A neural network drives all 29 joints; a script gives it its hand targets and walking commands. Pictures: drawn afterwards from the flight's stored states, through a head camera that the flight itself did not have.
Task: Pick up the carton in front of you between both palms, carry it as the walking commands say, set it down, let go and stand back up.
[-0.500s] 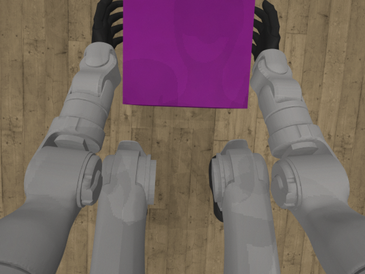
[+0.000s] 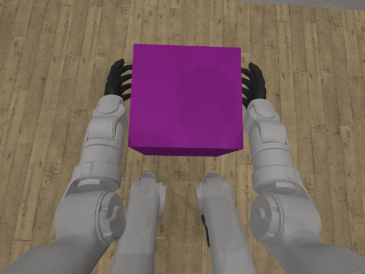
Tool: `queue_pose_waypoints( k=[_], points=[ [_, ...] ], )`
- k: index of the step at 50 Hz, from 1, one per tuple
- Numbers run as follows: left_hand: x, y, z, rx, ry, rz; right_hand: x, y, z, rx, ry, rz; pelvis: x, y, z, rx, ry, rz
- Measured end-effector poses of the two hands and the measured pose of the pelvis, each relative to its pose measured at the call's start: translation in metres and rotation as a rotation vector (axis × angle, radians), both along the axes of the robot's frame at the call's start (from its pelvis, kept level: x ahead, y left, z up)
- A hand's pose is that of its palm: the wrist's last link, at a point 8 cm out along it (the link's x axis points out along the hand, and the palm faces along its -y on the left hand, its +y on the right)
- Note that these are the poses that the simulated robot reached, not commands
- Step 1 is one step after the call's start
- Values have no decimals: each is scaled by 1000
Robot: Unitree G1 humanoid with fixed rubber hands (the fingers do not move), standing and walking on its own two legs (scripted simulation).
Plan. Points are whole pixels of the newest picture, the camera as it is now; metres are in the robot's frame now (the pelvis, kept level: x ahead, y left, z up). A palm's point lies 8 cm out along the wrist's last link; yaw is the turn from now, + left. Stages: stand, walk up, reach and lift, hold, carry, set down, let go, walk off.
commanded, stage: reach and lift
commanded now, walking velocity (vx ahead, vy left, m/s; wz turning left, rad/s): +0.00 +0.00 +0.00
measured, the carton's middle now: (183, 111) +0.46 -0.01 -0.13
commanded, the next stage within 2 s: none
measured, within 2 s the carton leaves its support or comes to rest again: neither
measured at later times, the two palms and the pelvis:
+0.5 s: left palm (76, 77) +0.43 +0.15 +0.10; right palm (293, 78) +0.43 -0.15 +0.10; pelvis +0.05 +0.00 +0.14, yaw +0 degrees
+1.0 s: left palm out of the picture +0.39 +0.15 +0.25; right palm out of the picture +0.39 -0.15 +0.25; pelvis +0.10 +0.00 +0.26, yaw +0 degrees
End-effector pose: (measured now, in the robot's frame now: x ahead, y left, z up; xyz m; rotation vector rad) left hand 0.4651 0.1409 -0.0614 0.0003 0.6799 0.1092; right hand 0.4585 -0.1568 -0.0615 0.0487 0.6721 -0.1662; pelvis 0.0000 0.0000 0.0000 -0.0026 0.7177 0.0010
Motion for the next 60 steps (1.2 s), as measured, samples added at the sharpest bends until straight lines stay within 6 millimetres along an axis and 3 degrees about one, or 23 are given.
queue_pose_waypoints(
  k=[7,22,42,54,60],
  points=[
    [-11,-1,37,-12,32,5,-12,-1,37,14,31,-17,11,1,38,2,-38,4],
    [-34,10,142,-42,4,39,-28,9,147,8,3,-2,45,4,127,-4,-176,9],
    [-64,-1,262,-22,8,27,-61,-3,264,16,5,-8,94,4,238,2,-430,-13],
    [-79,10,334,-17,-35,50,-67,9,337,8,-36,26,104,-1,272,5,-647,-2],
    [-84,10,351,-4,0,25,-74,8,357,-32,-1,43,97,-1,277,4,-746,4]
  ],
)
